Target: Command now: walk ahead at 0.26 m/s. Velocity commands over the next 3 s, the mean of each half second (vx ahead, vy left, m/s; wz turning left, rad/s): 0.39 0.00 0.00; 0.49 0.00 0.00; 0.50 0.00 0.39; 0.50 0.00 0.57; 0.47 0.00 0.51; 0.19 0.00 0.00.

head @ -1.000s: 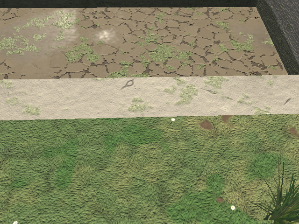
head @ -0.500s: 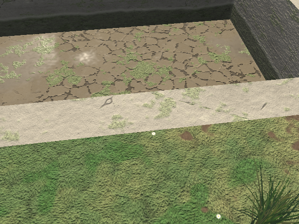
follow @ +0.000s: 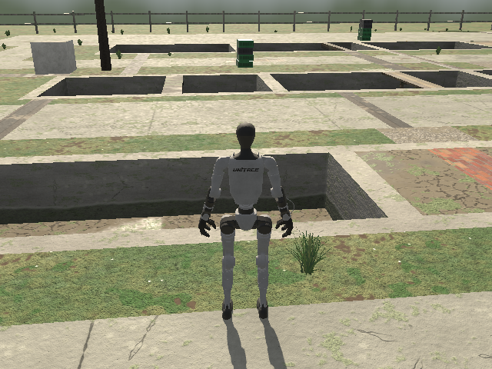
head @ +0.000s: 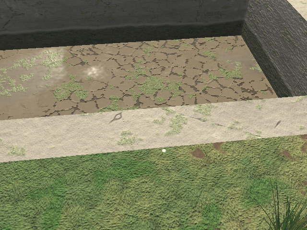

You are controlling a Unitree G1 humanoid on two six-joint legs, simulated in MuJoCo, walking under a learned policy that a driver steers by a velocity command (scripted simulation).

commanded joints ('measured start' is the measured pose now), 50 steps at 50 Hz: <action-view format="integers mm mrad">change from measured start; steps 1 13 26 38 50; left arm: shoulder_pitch -40 268 207 51 -291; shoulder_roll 96 75 149 81 57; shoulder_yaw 18 5 28 28 11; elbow -55 44 8 -114 -235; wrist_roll -10 5 20 9 -3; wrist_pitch -57 -83 -43 -52 -90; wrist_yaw -11 -47 -1 2 -45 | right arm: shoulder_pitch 16 -194 25 -24 202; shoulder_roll -140 -69 -182 -136 -160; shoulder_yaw -29 -13 -70 -43 -49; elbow -39 -193 -208 -147 -67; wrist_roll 10 37 18 -22 0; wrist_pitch -45 -97 -50 -93 -42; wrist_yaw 7 60 51 54 27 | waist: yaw -14 72 -164 24 -92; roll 44 -22 -130 49 37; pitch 125 116 -116 49 96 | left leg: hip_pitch -66 -894 115 -79 184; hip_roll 108 80 -48 202 208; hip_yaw -188 -40 78 -217 -100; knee -184 745 -3 -504 -393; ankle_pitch -277 -59 349 157 379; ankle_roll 121 48 89 233 182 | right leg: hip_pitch -155 485 231 -392 -431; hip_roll -50 -352 -205 -198 -114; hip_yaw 84 372 12 65 -3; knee -85 -299 -13 460 -46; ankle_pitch -195 596 1037 232 429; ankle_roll -62 -217 -36 27 47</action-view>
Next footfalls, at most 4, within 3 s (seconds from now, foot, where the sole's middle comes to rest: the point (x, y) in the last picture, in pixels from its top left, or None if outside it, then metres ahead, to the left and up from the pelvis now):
0.52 left None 0.41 0.12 -0.77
1.10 right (186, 199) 0.68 -0.12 -0.77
1.60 left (127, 163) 0.88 0.16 -0.77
2.08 right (136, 130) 1.11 0.13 -0.77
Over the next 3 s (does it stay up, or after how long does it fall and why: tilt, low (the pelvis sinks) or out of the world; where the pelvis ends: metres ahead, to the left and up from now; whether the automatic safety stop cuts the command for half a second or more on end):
stays up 1.03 0.25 0.00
